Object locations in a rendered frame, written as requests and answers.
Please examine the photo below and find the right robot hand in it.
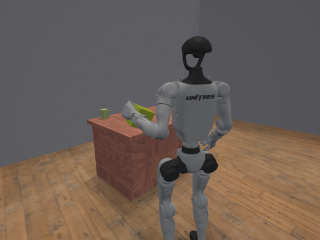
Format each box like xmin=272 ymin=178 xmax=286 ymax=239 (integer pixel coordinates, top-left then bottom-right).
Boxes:
xmin=200 ymin=135 xmax=216 ymax=151

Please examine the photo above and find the robot left upper arm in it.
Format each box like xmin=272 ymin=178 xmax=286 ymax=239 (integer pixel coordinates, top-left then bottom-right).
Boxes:
xmin=151 ymin=81 xmax=178 ymax=140

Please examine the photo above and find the robot right forearm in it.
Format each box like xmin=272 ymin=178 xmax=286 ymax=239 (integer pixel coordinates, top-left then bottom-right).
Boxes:
xmin=208 ymin=127 xmax=231 ymax=143

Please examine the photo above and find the robot right upper arm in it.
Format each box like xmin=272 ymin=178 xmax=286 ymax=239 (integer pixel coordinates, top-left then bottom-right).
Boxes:
xmin=212 ymin=81 xmax=233 ymax=131

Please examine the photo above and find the robot left forearm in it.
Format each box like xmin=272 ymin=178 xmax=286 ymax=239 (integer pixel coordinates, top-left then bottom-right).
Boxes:
xmin=129 ymin=111 xmax=159 ymax=137

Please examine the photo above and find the sponge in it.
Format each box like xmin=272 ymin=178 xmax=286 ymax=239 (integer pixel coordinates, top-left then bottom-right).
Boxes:
xmin=126 ymin=104 xmax=155 ymax=129

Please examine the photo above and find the robot head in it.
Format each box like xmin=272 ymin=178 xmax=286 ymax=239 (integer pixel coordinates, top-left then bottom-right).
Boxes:
xmin=179 ymin=36 xmax=213 ymax=85

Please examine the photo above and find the table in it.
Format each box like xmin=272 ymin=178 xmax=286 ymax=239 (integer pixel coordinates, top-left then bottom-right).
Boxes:
xmin=87 ymin=106 xmax=183 ymax=201

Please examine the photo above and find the left robot thigh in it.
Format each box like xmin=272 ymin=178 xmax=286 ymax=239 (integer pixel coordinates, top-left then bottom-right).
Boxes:
xmin=157 ymin=157 xmax=182 ymax=219

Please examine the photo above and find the left robot hand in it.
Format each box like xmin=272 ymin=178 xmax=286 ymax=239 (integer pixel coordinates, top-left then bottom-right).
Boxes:
xmin=121 ymin=101 xmax=147 ymax=120

